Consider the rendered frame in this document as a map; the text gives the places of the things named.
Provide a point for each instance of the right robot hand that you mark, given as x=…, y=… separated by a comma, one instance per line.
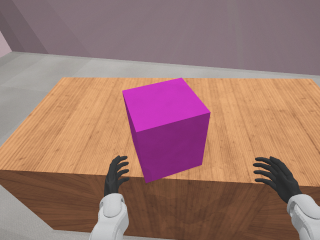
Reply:
x=282, y=180

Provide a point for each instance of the pedestal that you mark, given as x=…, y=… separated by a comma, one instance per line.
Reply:
x=57, y=160

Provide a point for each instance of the robot right forearm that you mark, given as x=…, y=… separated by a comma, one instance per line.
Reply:
x=305, y=216

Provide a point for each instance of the carton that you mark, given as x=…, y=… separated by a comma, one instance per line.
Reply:
x=169, y=125

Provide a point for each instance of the robot left forearm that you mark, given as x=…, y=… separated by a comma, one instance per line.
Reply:
x=113, y=218

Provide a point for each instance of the left robot hand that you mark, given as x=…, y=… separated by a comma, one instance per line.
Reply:
x=112, y=183

